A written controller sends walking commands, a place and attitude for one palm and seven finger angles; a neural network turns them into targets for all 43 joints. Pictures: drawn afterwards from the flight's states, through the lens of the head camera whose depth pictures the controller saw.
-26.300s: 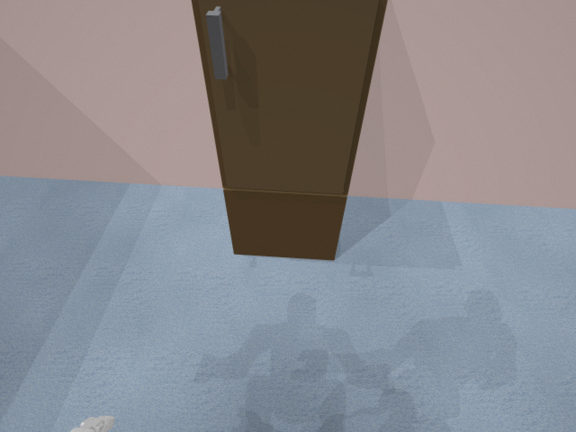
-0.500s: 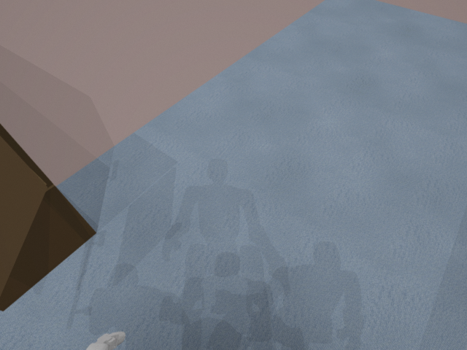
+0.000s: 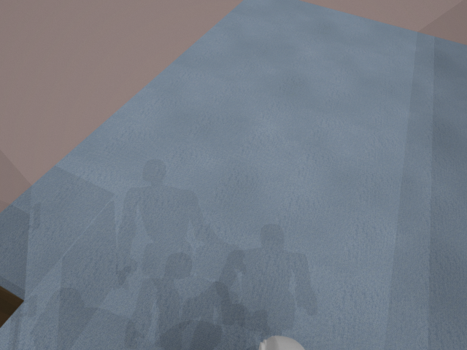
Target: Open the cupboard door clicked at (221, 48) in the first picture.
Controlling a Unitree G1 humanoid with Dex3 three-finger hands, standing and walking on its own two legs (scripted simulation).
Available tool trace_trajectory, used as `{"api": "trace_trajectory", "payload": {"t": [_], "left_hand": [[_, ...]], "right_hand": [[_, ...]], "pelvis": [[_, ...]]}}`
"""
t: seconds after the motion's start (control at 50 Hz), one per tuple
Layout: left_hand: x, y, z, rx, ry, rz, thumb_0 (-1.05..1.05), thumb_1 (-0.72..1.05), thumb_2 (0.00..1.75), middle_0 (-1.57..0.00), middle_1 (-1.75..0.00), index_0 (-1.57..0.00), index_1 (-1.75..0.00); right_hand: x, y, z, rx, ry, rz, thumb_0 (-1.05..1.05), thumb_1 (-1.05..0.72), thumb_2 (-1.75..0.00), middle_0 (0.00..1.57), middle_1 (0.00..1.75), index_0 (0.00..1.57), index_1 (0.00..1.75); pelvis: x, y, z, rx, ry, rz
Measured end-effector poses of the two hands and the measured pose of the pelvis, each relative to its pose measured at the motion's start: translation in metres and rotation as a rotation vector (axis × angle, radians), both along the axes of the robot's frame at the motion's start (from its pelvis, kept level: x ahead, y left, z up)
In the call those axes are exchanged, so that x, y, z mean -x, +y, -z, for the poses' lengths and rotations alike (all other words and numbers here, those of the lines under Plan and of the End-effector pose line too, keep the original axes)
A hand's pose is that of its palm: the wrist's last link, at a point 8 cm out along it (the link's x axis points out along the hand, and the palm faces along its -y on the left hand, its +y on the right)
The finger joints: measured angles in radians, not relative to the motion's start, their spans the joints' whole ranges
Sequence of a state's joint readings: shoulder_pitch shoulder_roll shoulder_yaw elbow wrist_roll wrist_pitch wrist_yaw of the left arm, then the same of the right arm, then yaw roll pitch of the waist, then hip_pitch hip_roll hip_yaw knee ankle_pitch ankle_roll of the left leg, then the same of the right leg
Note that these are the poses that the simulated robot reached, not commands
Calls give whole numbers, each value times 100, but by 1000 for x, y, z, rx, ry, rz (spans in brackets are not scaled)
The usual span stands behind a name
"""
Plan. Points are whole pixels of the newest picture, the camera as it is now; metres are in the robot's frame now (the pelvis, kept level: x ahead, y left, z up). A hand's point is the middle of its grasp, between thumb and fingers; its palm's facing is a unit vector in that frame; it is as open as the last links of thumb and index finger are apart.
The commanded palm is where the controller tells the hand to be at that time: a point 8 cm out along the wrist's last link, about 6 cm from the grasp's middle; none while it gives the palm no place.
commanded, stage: walk to a spot facing it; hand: left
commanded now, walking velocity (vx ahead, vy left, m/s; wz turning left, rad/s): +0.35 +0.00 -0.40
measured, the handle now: out of the picture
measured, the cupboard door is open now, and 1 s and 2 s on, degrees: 42 42 42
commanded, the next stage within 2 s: turn to face it in 0.80 s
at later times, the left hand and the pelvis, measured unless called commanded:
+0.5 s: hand (203, 248) +0.34 +0.09 -0.15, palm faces -0.12 -0.97 -0.21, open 7.0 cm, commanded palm none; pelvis +0.22 -0.08 +0.01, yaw -8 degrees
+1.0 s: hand (220, 181) +0.54 +0.07 -0.17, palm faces -0.15 -0.97 -0.19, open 7.2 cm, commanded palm none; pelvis +0.46 -0.10 +0.00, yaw -11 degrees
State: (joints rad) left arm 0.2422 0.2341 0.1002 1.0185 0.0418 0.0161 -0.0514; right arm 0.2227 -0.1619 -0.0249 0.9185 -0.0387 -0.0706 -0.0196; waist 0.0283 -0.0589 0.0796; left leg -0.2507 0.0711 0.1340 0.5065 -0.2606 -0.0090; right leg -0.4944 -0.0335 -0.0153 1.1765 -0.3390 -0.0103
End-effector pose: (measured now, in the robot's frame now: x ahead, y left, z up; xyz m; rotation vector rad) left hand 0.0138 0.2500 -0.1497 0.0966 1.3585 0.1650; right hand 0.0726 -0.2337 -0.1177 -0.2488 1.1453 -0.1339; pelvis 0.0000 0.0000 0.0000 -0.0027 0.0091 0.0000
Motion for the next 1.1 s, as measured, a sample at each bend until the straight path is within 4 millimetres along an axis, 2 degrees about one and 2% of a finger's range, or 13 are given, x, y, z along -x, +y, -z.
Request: {"api": "trace_trajectory", "payload": {"t": [0.08, 0.18, 0.26, 0.3, 0.36, 0.44, 0.6, 0.7, 0.74, 0.78, 0.84, 0.98, 1.1], "left_hand": [[-92, -4, -15, -10, -118, 92, 1, 91, 90, -19, -30, -20, -30], [-208, -33, -28, -28, -223, 232, 0, 91, 90, -19, -30, -20, -30], [-292, -70, -27, -49, -316, 321, 0, 91, 90, -19, -30, -20, -30], [-317, -85, -25, -58, -365, 325, 0, 91, 90, -19, -30, -20, -30], [-325, -101, -26, -53, -328, 314, 0, 91, 90, -19, -30, -20, -30], [-316, -119, -23, -23, -205, 290, 0, 91, 90, -19, -30, -20, -30], [-323, -102, -19, -43, -76, 189, -3, 95, 90, -20, -30, -21, -30], [-319, -95, -1, -19, 74, 137, -1, 93, 90, -20, -30, -20, -30], [-324, -93, 9, -6, 132, 134, -1, 92, 90, -20, -30, -20, -30], [-339, -92, 12, -1, 161, 147, 0, 92, 90, -20, -30, -20, -30], [-382, -98, 8, 4, 129, 158, 0, 91, 90, -20, -30, -20, -30], [-510, -124, -13, -15, -37, 216, 1, 94, 90, -20, -30, -20, -30], [-602, -153, -11, -69, -176, 238, 1, 93, 90, -19, -30, -20, -30]], "right_hand": [[37, 3, 5, -35, 150, 98, 1, -91, -90, 20, 30, 20, 30], [77, -1, 14, -84, 325, 239, 1, -91, -90, 20, 30, 20, 30], [92, -12, 26, -123, 453, 319, 1, -91, -90, 20, 30, 20, 30], [84, -21, 33, -137, 493, 343, 1, -91, -90, 20, 30, 20, 30], [43, -40, 32, -126, 455, 358, 1, -91, -90, 20, 30, 20, 30], [-40, -64, 23, -107, 308, 344, 1, -91, -90, 19, 30, 20, 30], [-214, -85, 14, -104, 86, 239, 1, -91, -90, 19, 30, 20, 30], [-323, -85, 13, -80, -35, 173, 1, -91, -90, 19, 30, 20, 30], [-356, -86, 17, -56, -90, 166, 1, -91, -90, 19, 30, 20, 30], [-372, -85, 16, -45, -108, 174, 1, -91, -90, 19, 30, 20, 30], [-374, -84, 15, -46, -58, 197, 0, -91, -90, 19, 30, 20, 30], [-341, -95, 16, -65, 180, 290, 0, -94, -90, 20, 30, 20, 30], [-326, -112, 36, -126, 384, 325, 1, -92, -90, 20, 30, 20, 30]], "pelvis": [[-30, -3, -7, -2, 8, 42], [-75, -17, -3, -16, 8, 95], [-117, -42, 13, -26, -2, 117], [-133, -54, 19, -30, -14, 127], [-156, -64, 12, -21, -25, 132], [-191, -76, -3, -23, -7, 147], [-270, -85, -7, -4, 4, 157], [-330, -79, 4, 0, -11, 160], [-353, -74, 14, 8, -14, 178], [-370, -74, 16, -5, -24, 191], [-395, -77, 9, -14, -23, 192], [-453, -98, -5, -12, -10, 193], [-503, -137, 12, -29, -12, 128]]}}
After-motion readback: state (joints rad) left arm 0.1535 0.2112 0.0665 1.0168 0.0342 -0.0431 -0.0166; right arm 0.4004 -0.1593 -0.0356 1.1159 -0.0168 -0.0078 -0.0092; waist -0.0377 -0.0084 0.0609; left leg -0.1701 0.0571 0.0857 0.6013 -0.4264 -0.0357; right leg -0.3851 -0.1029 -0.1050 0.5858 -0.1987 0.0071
